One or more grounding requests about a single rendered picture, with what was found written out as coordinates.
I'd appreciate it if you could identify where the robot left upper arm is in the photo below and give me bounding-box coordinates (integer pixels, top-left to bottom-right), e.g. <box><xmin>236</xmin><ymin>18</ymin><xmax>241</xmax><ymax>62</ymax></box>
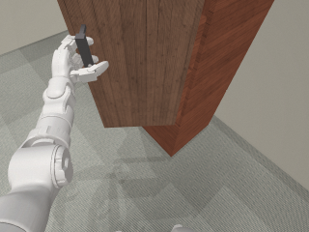
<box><xmin>0</xmin><ymin>144</ymin><xmax>73</xmax><ymax>232</ymax></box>

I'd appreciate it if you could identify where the robot right shin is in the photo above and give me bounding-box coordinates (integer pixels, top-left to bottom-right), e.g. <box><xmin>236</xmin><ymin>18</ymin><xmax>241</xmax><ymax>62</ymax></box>
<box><xmin>172</xmin><ymin>224</ymin><xmax>183</xmax><ymax>230</ymax></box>

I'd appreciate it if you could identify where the handle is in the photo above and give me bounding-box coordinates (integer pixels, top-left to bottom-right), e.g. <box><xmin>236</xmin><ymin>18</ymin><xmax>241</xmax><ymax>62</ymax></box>
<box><xmin>74</xmin><ymin>24</ymin><xmax>96</xmax><ymax>72</ymax></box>

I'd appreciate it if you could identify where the robot left hand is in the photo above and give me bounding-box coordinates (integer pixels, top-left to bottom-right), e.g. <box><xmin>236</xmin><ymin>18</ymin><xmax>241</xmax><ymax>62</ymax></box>
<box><xmin>51</xmin><ymin>35</ymin><xmax>109</xmax><ymax>86</ymax></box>

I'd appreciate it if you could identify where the cupboard door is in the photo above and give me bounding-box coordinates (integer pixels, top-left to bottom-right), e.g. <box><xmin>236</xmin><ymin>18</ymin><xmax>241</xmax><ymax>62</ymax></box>
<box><xmin>57</xmin><ymin>0</ymin><xmax>205</xmax><ymax>129</ymax></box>

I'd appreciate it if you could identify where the left robot forearm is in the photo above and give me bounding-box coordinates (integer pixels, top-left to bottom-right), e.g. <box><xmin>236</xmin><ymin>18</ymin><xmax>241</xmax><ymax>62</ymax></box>
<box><xmin>8</xmin><ymin>76</ymin><xmax>76</xmax><ymax>188</ymax></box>

